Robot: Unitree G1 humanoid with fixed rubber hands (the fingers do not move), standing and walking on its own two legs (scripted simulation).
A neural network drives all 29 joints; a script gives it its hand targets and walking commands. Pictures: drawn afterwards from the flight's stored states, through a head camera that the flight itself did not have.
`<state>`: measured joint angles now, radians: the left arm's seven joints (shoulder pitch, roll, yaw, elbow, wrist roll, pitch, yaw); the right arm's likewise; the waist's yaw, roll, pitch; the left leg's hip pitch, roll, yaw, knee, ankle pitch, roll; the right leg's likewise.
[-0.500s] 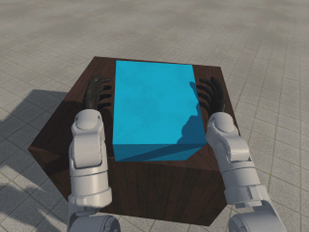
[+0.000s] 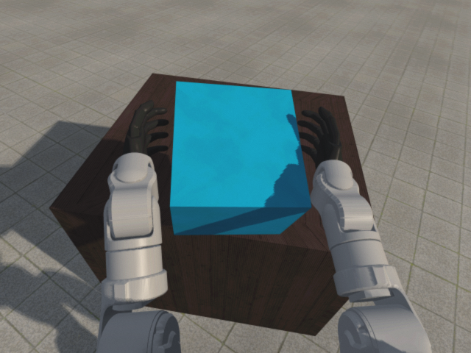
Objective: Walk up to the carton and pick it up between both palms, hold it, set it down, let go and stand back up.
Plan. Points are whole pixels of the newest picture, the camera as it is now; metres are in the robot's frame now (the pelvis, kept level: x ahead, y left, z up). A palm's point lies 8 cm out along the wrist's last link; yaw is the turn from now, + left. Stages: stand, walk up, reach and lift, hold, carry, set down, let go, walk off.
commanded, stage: hold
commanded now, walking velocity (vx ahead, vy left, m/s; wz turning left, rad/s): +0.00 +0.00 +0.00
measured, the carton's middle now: (231, 163) +0.42 +0.01 +0.11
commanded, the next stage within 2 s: set down in 0.40 s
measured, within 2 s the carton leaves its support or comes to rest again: neither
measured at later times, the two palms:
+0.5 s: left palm (135, 168) +0.35 +0.16 +0.17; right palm (323, 164) +0.36 -0.14 +0.17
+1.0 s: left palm (161, 158) +0.39 +0.13 +0.15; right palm (335, 158) +0.38 -0.17 +0.16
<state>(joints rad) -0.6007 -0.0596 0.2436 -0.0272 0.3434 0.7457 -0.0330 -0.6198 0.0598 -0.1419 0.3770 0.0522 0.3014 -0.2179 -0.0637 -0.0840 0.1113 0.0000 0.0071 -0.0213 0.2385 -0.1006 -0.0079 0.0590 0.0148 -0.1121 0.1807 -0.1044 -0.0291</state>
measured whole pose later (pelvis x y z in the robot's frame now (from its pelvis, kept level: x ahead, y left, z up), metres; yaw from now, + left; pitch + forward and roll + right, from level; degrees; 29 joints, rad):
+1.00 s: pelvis +0.02 +0.00 +0.00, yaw -1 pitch -7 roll +0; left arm -0.53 -0.12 0.28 0.17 0.35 0.44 -0.02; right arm -0.60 0.06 -0.23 0.57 -0.06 0.01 -0.12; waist -0.07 -0.09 0.09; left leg 0.04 0.01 0.01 0.21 -0.12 -0.01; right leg 0.08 0.01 -0.10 0.18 -0.13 -0.03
